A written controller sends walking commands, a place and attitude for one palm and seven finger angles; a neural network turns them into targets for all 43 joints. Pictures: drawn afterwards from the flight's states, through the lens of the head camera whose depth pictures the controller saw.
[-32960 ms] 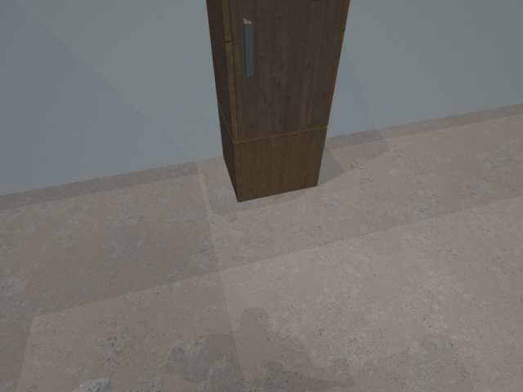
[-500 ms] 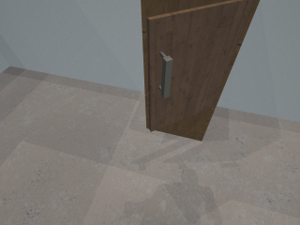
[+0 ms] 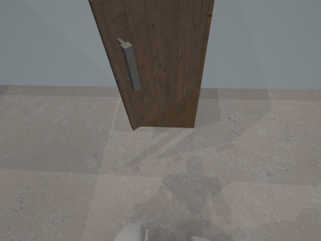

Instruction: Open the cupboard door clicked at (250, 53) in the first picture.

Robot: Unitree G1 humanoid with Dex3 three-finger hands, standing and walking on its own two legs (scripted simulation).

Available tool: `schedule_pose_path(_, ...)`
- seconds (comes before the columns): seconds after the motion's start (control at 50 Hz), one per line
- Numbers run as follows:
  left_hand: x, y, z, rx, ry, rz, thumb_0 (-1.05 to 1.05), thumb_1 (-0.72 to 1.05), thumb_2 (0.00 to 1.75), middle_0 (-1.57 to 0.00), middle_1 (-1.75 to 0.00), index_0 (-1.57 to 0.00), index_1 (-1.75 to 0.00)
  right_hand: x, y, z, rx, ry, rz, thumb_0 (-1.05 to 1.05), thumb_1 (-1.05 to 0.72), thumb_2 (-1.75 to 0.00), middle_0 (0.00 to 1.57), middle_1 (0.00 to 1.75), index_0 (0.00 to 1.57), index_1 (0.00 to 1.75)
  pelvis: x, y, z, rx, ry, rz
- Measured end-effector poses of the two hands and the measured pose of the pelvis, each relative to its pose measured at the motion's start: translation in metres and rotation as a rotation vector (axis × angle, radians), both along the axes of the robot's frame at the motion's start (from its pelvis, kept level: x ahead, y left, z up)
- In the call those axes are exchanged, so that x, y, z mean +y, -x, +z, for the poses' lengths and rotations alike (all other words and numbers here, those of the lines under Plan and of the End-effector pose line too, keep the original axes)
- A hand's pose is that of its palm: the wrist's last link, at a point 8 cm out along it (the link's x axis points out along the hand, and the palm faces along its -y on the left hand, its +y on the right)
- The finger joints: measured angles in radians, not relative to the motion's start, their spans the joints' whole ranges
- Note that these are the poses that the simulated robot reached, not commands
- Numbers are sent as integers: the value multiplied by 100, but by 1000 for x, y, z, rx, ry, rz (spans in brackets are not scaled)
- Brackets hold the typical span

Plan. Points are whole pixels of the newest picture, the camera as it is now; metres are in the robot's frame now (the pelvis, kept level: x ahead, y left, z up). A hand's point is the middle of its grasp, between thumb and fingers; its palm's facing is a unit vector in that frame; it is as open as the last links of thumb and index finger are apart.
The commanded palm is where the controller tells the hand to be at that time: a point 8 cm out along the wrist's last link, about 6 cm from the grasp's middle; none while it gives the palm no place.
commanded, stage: walk to a spot facing it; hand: left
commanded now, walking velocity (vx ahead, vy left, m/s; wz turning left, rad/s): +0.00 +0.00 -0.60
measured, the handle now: (128, 66) +0.60 +0.15 +0.05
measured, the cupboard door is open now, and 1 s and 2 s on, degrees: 41 41 41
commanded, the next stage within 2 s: none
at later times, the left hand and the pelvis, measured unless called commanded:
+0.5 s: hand (88, 223) +0.16 +0.24 -0.16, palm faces -0.23 -0.94 -0.23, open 7.4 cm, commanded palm none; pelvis +0.02 +0.05 +0.01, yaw -18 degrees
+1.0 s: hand (129, 200) +0.24 +0.13 -0.17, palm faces -0.62 -0.76 -0.20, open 7.4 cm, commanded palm none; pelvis +0.04 +0.04 +0.00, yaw -39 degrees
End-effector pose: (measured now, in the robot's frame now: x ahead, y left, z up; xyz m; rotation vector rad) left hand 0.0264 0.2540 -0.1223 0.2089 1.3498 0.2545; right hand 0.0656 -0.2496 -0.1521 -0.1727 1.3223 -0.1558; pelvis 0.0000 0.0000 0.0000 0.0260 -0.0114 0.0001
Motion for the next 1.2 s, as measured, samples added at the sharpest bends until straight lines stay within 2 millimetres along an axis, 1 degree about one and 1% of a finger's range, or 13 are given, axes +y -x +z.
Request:
schedule_pose_path(0.14, -8, -11, 7, 51, 29, -88, 0, 90, 90, -20, -30, -21, -30, -5, -17, 27, -107, 19, -85, 0, -91, -90, 20, 30, 20, 30, 3, -4, 15, 37, -21, -109)
schedule_pose_path(0.3, 18, -51, -4, 12, 47, -174, 0, 90, 90, -20, -30, -21, -30, 13, -31, 44, -211, 66, -149, 0, -90, -90, 20, 30, 20, 30, 28, -10, 12, 51, 0, -203)
schedule_pose_path(0.38, 35, -85, -18, -28, 62, -224, 0, 90, 90, -20, -30, -21, -30, 24, -17, 43, -229, 112, -169, 0, -90, -90, 20, 30, 20, 30, 45, -14, 1, 49, 38, -239)
schedule_pose_path(0.48, 38, -133, -7, -96, 71, -312, 0, 90, 90, -20, -30, -20, -30, 37, 24, 49, -140, 113, -209, 0, -90, -90, 20, 30, 20, 30, 48, -19, 11, 40, 59, -300)
schedule_pose_path(0.56, 23, -168, 2, -131, 72, -405, 0, 91, 90, -19, -30, -20, -30, 40, 62, 44, -78, 100, -287, 0, -90, -90, 20, 30, 20, 30, 45, -22, 12, 37, 67, -359)
schedule_pose_path(0.66, -17, -206, 4, -163, 64, -542, 0, 91, 90, -19, -30, -20, -30, 34, 113, 27, -20, 72, -419, 0, -90, -90, 20, 30, 21, 30, 31, -24, 3, 29, 51, -442)
schedule_pose_path(0.7, -33, -218, 0, -199, 51, -594, 0, 90, 90, -19, -30, -20, -30, 27, 131, 13, -3, 62, -474, 0, -90, -90, 20, 30, 20, 30, 22, -24, -8, 28, 21, -473)
schedule_pose_path(0.74, -46, -221, 0, -202, 47, -626, 0, 90, 90, -19, -30, -20, -30, 22, 143, 9, 19, 64, -524, 0, -90, -90, 20, 30, 20, 30, 21, -23, -9, 22, 31, -504)
schedule_pose_path(0.82, -63, -219, 2, -158, 55, -679, 0, 90, 90, -20, -30, -20, -30, 18, 147, 21, 2, 79, -585, 0, -90, -90, 20, 30, 20, 30, 22, -23, 0, 19, 17, -561)
schedule_pose_path(0.92, -74, -221, -5, -103, 94, -745, 0, 90, 90, -20, -30, -21, -30, 21, 136, 36, -67, 108, -638, 0, -91, -90, 20, 30, 20, 30, 28, -30, 6, 27, 0, -632)
schedule_pose_path(1.04, -79, -245, -23, -78, 143, -791, 0, 90, 90, -20, -30, -21, -30, 46, 134, 36, -89, 152, -678, 0, -90, -90, 20, 30, 20, 30, 42, -46, -4, 46, 33, -700)
schedule_pose_path(1.12, -90, -264, -14, -95, 157, -822, 0, 90, 90, -20, -30, -20, -30, 69, 146, 44, -36, 121, -700, 0, -90, -90, 20, 30, 20, 30, 39, -49, 6, 49, 49, -738)
schedule_pose_path(1.2, -109, -277, -3, -118, 159, -872, 0, 90, 90, -20, -30, -20, -30, 80, 162, 43, -3, 91, -750, 0, -90, -90, 20, 30, 20, 30, 33, -50, 11, 57, 60, -785)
